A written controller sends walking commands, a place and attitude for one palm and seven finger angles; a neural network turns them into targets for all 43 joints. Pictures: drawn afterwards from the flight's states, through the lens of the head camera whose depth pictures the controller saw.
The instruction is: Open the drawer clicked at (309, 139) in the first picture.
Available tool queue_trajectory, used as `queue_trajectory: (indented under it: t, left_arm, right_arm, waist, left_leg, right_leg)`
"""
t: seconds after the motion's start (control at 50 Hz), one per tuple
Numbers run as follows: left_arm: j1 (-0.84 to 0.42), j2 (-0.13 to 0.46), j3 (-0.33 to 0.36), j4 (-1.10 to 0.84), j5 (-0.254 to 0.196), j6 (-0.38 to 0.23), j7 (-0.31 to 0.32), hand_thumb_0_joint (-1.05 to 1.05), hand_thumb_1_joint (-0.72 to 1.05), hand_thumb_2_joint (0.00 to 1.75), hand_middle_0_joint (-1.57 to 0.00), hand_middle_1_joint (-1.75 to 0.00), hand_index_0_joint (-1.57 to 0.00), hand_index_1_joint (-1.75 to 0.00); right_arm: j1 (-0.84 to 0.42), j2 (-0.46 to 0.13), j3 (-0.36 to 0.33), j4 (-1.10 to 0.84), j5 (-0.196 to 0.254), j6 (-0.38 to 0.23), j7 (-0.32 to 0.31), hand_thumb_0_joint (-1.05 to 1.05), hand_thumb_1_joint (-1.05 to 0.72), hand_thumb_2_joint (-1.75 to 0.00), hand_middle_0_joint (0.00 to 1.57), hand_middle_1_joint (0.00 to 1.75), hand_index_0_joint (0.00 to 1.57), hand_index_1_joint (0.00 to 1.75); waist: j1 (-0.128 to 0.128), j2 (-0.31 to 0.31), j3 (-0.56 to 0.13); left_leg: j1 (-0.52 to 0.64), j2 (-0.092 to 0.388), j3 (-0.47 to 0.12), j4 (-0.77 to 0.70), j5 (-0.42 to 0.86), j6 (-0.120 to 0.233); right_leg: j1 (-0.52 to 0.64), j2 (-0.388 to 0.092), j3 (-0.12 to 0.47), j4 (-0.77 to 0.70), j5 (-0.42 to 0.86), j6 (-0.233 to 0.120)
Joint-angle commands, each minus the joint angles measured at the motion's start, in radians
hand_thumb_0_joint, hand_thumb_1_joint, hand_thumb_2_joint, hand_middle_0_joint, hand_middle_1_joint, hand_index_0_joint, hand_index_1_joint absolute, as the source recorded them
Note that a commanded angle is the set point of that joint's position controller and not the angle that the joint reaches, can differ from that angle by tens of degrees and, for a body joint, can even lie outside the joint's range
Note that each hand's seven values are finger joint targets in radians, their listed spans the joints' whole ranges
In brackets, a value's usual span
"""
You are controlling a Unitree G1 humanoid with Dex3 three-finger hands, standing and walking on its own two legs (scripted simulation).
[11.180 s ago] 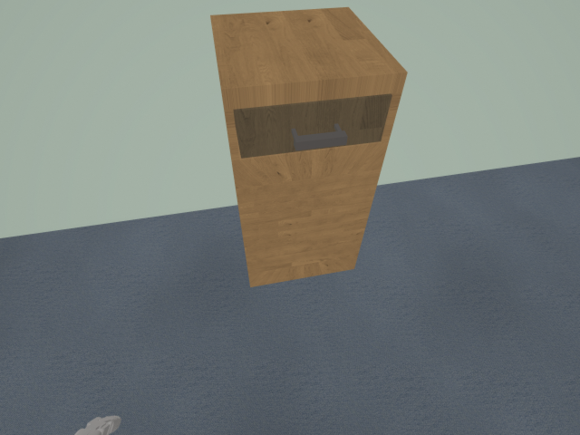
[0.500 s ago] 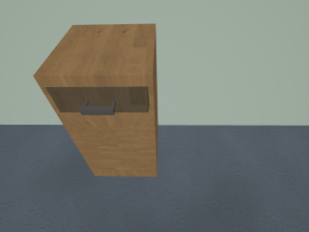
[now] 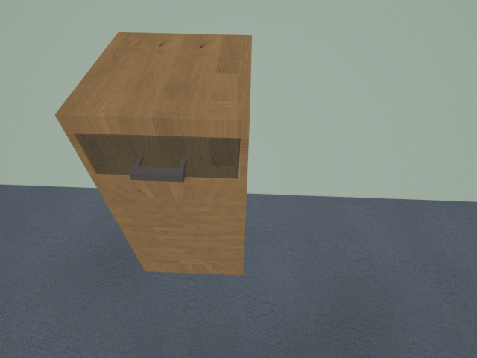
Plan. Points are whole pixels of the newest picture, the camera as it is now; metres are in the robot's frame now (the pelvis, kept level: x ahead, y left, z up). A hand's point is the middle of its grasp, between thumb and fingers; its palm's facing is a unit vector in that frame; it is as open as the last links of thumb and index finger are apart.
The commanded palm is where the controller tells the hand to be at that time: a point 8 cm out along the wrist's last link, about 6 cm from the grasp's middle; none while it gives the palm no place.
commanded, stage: come to a stop and stand still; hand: left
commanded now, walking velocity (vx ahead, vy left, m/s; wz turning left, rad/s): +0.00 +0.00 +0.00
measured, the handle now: (159, 167) +0.54 +0.24 -0.05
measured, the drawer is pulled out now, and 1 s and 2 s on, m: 0.00 0.00 0.00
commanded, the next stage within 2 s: look again from close up in 0.46 s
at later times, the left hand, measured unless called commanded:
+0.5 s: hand out of the picture +0.00 +0.20 -0.17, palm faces +0.04 -0.98 -0.20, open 7.4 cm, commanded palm none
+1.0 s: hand out of the picture -0.02 +0.23 -0.18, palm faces +0.00 -0.98 -0.22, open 7.4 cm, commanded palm none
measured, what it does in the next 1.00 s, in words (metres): shifts its weight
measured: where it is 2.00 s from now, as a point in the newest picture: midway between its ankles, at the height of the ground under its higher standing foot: outside the picture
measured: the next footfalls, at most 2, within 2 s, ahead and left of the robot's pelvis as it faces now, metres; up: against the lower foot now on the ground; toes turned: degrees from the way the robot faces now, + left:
none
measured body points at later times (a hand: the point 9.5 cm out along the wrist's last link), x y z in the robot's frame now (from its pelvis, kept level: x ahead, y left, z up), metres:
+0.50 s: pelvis +0.00 +0.02 +0.00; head +0.01 +0.02 +0.45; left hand +0.00 +0.25 -0.16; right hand -0.01 -0.19 -0.16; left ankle -0.02 +0.17 -0.74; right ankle -0.08 -0.09 -0.74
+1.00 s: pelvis -0.03 +0.04 -0.01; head -0.02 +0.04 +0.44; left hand -0.02 +0.28 -0.16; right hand -0.02 -0.18 -0.17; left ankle -0.02 +0.17 -0.74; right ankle -0.08 -0.09 -0.74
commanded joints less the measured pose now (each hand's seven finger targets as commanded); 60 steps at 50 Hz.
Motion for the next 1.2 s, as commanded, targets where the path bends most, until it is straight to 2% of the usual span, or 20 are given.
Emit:
queue_trajectory:
  t: [0.0, 0.08, 0.16, 0.32, 0.52, 0.54, 0.56, 0.58, 0.6, 0.62, 0.66, 0.68, 0.7, 0.74, 0.8, 0.86, 0.9, 0.96, 1.14, 1.18]
  left_arm:
    - [0.076, 0.11, 0.021, -0.028, 0.002, -0.007, 0.008, 0.0, 0.9, 0.9, -0.2, -0.3, -0.2, -0.3]
    - [0.07, 0.122, 0.023, -0.034, 0.001, -0.009, 0.006, 0.0, 0.9, 0.9, -0.2, -0.3, -0.2, -0.3]
    - [0.059, 0.126, 0.022, -0.037, 0.001, -0.006, 0.006, 0.0, 0.9, 0.9, -0.2, -0.3, -0.2, -0.3]
    - [0.047, 0.13, 0.02, -0.043, 0.001, -0.003, 0.005, 0.0, 0.9, 0.9, -0.2, -0.3, -0.2, -0.3]
    - [0.057, 0.124, 0.017, -0.038, 0.002, -0.006, 0.005, 0.0, 0.9, 0.9, -0.2, -0.3, -0.2, -0.3]
    - [0.108, 0.145, 0.005, -0.032, 0.023, -0.051, 0.044, 0.0, 0.9, 0.9, -0.2, -0.3, -0.2, -0.3]
    - [0.081, 0.195, 0.023, -0.079, 0.017, -0.056, 0.039, 0.0, 0.9, 0.9, -0.2, -0.3, -0.2, -0.3]
    - [0.051, 0.184, 0.016, -0.088, 0.014, -0.056, 0.03, 0.0, 0.9, 0.9, -0.2, -0.3, -0.2, -0.3]
    - [0.044, 0.189, 0.011, -0.089, 0.008, -0.055, 0.028, 0.0, 0.9, 0.9, -0.2, -0.3, -0.2, -0.3]
    - [0.061, 0.162, 0.008, -0.097, 0.007, -0.051, 0.026, 0.0, 0.9, 0.9, -0.2, -0.3, -0.2, -0.3]
    - [0.072, 0.137, 0.008, -0.104, 0.003, -0.042, 0.026, 0.0, 0.9, 0.9, -0.2, -0.3, -0.2, -0.3]
    - [0.071, 0.136, 0.006, -0.105, 0.003, -0.034, 0.024, 0.0, 0.9, 0.9, -0.2, -0.3, -0.2, -0.3]
    - [0.068, 0.136, 0.006, -0.108, 0.004, -0.025, 0.021, 0.0, 0.9, 0.9, -0.2, -0.3, -0.2, -0.3]
    - [0.067, 0.134, 0.004, -0.108, 0.008, -0.012, 0.015, 0.0, 0.9, 0.9, -0.2, -0.3, -0.2, -0.3]
    - [0.058, 0.139, 0.001, -0.108, 0.01, -0.005, 0.008, 0.0, 0.9, 0.9, -0.2, -0.3, -0.2, -0.3]
    - [0.052, 0.149, 0.0, -0.114, 0.009, 0.0, 0.002, 0.0, 0.9, 0.9, -0.2, -0.3, -0.2, -0.3]
    - [0.05, 0.152, 0.0, -0.116, 0.01, 0.001, 0.0, 0.0, 0.9, 0.9, -0.2, -0.3, -0.2, -0.3]
    - [0.061, 0.157, 0.0, -0.114, 0.009, -0.001, -0.003, 0.0, 0.9, 0.9, -0.2, -0.3, -0.2, -0.3]
    - [0.067, 0.157, -0.001, -0.091, 0.006, -0.012, -0.006, 0.0, 0.9, 0.9, -0.2, -0.3, -0.2, -0.3]
    - [0.084, 0.155, 0.003, -0.078, 0.011, -0.012, -0.01, 0.0, 0.9, 0.9, -0.2, -0.3, -0.2, -0.3]
  right_arm:
    - [0.078, -0.079, -0.01, -0.021, 0.003, -0.016, 0.002, 0.0, -0.9, -0.9, 0.2, 0.3, 0.2, 0.3]
    - [0.081, -0.083, -0.009, -0.022, 0.004, -0.02, 0.002, 0.0, -0.9, -0.9, 0.2, 0.3, 0.2, 0.3]
    - [0.084, -0.087, -0.008, -0.021, 0.003, -0.021, 0.003, 0.0, -0.9, -0.9, 0.2, 0.3, 0.2, 0.3]
    - [0.093, -0.089, -0.006, -0.019, 0.004, -0.025, 0.007, 0.0, -0.9, -0.9, 0.2, 0.3, 0.2, 0.3]
    - [0.1, -0.082, -0.007, -0.018, 0.006, -0.025, 0.009, 0.0, -0.9, -0.9, 0.2, 0.3, 0.2, 0.3]
    - [0.0, -0.128, -0.01, -0.098, 0.01, -0.042, 0.029, 0.0, -0.9, -0.9, 0.2, 0.3, 0.2, 0.3]
    - [0.049, -0.058, -0.008, -0.132, 0.004, -0.036, 0.037, 0.0, -0.9, -0.9, 0.2, 0.3, 0.2, 0.3]
    - [0.073, -0.055, -0.012, -0.124, 0.002, -0.036, 0.032, 0.0, -0.9, -0.9, 0.2, 0.3, 0.2, 0.3]
    - [0.11, -0.062, -0.004, -0.113, 0.003, -0.034, 0.035, 0.0, -0.9, -0.9, 0.2, 0.3, 0.2, 0.3]
    - [0.121, -0.082, -0.005, -0.118, 0.003, -0.037, 0.035, 0.0, -0.9, -0.9, 0.2, 0.3, 0.2, 0.3]
    - [0.13, -0.117, -0.01, -0.116, 0.001, -0.042, 0.028, 0.0, -0.9, -0.9, 0.2, 0.3, 0.2, 0.3]
    - [0.126, -0.121, -0.01, -0.118, 0.003, -0.041, 0.026, 0.0, -0.9, -0.9, 0.2, 0.3, 0.2, 0.3]
    - [0.114, -0.124, -0.008, -0.117, 0.002, -0.037, 0.025, 0.0, -0.9, -0.9, 0.2, 0.3, 0.2, 0.3]
    - [0.092, -0.128, -0.007, -0.128, 0.001, -0.03, 0.026, 0.0, -0.9, -0.9, 0.2, 0.3, 0.2, 0.3]
    - [0.073, -0.119, -0.002, -0.134, 0.0, -0.025, 0.03, 0.0, -0.9, -0.9, 0.2, 0.3, 0.2, 0.3]
    - [0.066, -0.127, -0.002, -0.132, 0.0, -0.023, 0.033, 0.0, -0.9, -0.9, 0.2, 0.3, 0.2, 0.3]
    - [0.07, -0.128, -0.002, -0.132, -0.002, -0.023, 0.034, 0.0, -0.9, -0.9, 0.2, 0.3, 0.2, 0.3]
    - [0.065, -0.135, -0.002, -0.13, -0.002, -0.025, 0.035, 0.0, -0.9, -0.9, 0.2, 0.3, 0.2, 0.3]
    - [0.082, -0.124, 0.004, -0.098, 0.003, -0.034, 0.031, 0.0, -0.9, -0.9, 0.2, 0.3, 0.2, 0.3]
    - [0.093, -0.127, 0.0, -0.086, 0.0, -0.032, 0.033, 0.0, -0.9, -0.9, 0.2, 0.3, 0.2, 0.3]
  waist:
    - [-0.003, -0.003, 0.028]
    - [-0.003, 0.0, 0.005]
    - [0.0, 0.0, 0.019]
    - [0.003, -0.005, 0.038]
    - [-0.001, -0.018, 0.05]
    - [0.023, -0.02, 0.093]
    - [-0.025, -0.046, 0.036]
    - [-0.037, -0.015, 0.011]
    - [-0.036, -0.026, -0.058]
    - [-0.031, -0.038, -0.105]
    - [-0.025, -0.009, -0.13]
    - [-0.022, 0.041, -0.117]
    - [-0.017, 0.082, -0.069]
    - [-0.009, 0.055, 0.017]
    - [-0.005, 0.01, 0.103]
    - [-0.004, -0.001, 0.126]
    - [-0.003, 0.021, 0.124]
    - [0.003, 0.021, 0.078]
    - [0.001, -0.014, 0.007]
    - [0.0, -0.015, 0.005]
  left_leg:
    - [0.066, 0.036, -0.009, -0.008, 0.351, 0.064]
    - [0.072, 0.038, -0.01, -0.007, 0.402, 0.067]
    - [0.069, 0.038, -0.014, -0.019, 0.404, 0.07]
    - [0.061, 0.033, -0.027, -0.045, 0.373, 0.077]
    - [0.058, 0.03, -0.031, -0.059, 0.319, 0.08]
    - [-0.066, 0.025, 0.019, 0.195, 0.398, 0.058]
    - [-0.108, -0.01, 0.004, 0.169, 0.086, 0.077]
    - [-0.101, -0.021, 0.018, 0.122, 0.057, 0.087]
    - [-0.066, -0.007, 0.016, 0.104, 0.14, 0.093]
    - [-0.035, 0.006, 0.0, 0.114, 0.238, 0.1]
    - [0.01, 0.039, -0.021, 0.129, 0.433, 0.107]
    - [0.016, 0.043, -0.029, 0.124, 0.465, 0.11]
    - [-0.003, 0.05, -0.034, 0.105, 0.432, 0.117]
    - [-0.068, 0.049, -0.051, 0.073, 0.305, 0.124]
    - [-0.132, 0.027, -0.055, 0.024, 0.115, 0.12]
    - [-0.153, 0.021, -0.064, -0.016, -0.002, 0.119]
    - [-0.156, 0.022, -0.072, -0.043, -0.047, 0.121]
    - [-0.132, 0.024, -0.073, -0.05, -0.049, 0.123]
    - [-0.049, 0.02, -0.036, 0.002, 0.151, 0.115]
    - [-0.046, 0.022, -0.027, 0.011, 0.051, 0.121]
  right_leg:
    - [-0.078, -0.114, 0.063, -0.056, 0.465, 0.004]
    - [-0.052, -0.118, 0.056, -0.048, 0.491, 0.006]
    - [-0.055, -0.118, 0.052, -0.05, 0.456, 0.008]
    - [-0.06, -0.116, 0.049, -0.065, 0.368, 0.015]
    - [-0.074, -0.118, 0.053, -0.084, 0.328, 0.018]
    - [-0.145, -0.166, 0.132, -0.065, 0.757, 0.041]
    - [-0.071, -0.206, 0.128, -0.005, 0.855, 0.005]
    - [-0.049, -0.198, 0.106, 0.042, 0.87, -0.007]
    - [-0.03, -0.164, 0.073, 0.074, 0.77, -0.008]
    - [-0.031, -0.135, 0.062, 0.089, 0.645, -0.004]
    - [-0.056, -0.102, 0.048, 0.104, 0.479, -0.006]
    - [-0.072, -0.096, 0.042, 0.105, 0.397, -0.004]
    - [-0.103, -0.083, 0.038, 0.097, 0.273, -0.001]
    - [-0.144, -0.07, 0.038, 0.074, 0.142, 0.001]
    - [-0.181, -0.075, 0.057, 0.039, 0.067, 0.002]
    - [-0.204, -0.075, 0.06, 0.024, -0.006, 0.006]
    - [-0.205, -0.071, 0.058, 0.024, -0.025, 0.006]
    - [-0.188, -0.077, 0.059, 0.025, -0.004, 0.008]
    - [-0.162, -0.101, 0.074, 0.015, 0.152, 0.009]
    - [-0.17, -0.095, 0.065, 0.022, 0.035, 0.003]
